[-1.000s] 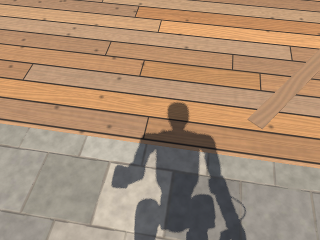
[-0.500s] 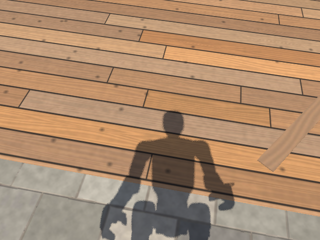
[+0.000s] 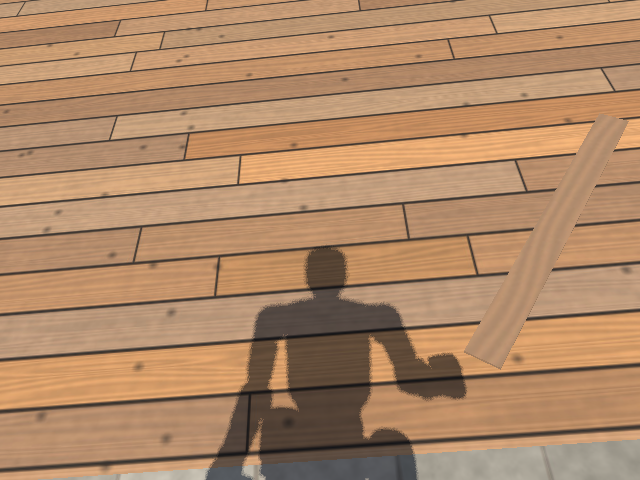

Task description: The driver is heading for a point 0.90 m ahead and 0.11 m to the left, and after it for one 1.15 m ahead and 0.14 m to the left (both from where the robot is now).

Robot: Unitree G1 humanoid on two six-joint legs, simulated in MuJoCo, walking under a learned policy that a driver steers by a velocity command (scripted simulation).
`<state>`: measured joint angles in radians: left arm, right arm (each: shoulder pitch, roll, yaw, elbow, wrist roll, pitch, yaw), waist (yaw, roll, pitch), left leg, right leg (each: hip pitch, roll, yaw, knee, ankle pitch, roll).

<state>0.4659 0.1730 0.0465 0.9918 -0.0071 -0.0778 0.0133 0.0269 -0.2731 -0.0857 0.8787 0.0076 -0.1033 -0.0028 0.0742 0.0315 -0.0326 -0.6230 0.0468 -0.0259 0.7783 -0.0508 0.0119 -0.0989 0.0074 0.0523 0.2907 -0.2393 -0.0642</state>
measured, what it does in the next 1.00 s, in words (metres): walks ahead: left foot, then right foot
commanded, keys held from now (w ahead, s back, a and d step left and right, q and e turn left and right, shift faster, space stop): no key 0.66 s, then q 0.34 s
